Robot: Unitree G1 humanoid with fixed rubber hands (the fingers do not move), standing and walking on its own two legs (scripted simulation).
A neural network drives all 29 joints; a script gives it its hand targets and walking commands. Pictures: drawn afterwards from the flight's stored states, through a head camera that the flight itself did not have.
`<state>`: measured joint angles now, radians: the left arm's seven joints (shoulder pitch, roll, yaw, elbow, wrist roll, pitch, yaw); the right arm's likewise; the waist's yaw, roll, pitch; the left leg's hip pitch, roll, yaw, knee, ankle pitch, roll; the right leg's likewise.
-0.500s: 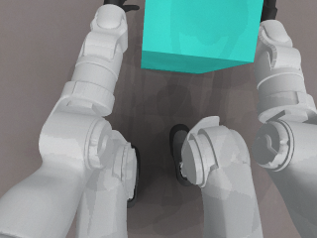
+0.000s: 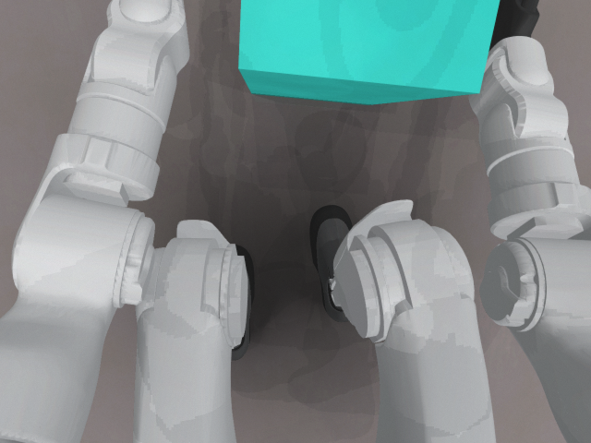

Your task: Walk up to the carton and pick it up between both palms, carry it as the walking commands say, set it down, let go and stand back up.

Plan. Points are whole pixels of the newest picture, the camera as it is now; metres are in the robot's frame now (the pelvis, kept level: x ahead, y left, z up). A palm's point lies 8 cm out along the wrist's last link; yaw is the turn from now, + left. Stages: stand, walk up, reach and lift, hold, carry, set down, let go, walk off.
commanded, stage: set down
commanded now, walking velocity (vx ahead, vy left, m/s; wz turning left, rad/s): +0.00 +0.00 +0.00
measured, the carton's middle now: out of the picture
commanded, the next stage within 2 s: let go in 1.36 s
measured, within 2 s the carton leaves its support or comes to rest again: neither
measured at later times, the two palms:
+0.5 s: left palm out of the picture +0.56 +0.07 -0.06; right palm out of the picture +0.47 -0.26 -0.06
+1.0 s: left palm out of the picture +0.57 +0.08 +0.09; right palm out of the picture +0.48 -0.26 +0.09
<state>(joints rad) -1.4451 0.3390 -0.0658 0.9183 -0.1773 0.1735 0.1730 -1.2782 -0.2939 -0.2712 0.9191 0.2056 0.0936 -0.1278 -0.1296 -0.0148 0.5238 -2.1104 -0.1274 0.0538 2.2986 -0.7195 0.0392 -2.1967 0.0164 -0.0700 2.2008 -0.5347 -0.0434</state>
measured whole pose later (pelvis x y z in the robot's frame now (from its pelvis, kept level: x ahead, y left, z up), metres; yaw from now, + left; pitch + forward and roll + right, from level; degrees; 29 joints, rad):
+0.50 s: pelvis -0.01 -0.01 +0.08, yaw +0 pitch +28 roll +2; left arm -1.38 0.37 0.10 0.69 -0.12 0.37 0.13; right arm -1.19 -0.24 -0.23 0.48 0.17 0.37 -0.19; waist -0.16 0.01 0.52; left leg -1.85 -0.12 0.04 2.02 -0.67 0.02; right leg -1.95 0.05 -0.03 1.96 -0.50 -0.05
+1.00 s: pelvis -0.01 +0.00 +0.20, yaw -1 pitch +26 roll +2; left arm -1.38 0.38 0.10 0.64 -0.11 0.46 0.12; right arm -1.22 -0.25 -0.25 0.44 0.14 0.46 -0.19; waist -0.15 0.00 0.52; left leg -1.51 -0.12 0.02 1.58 -0.53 0.03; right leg -1.59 0.06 0.01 1.52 -0.39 -0.02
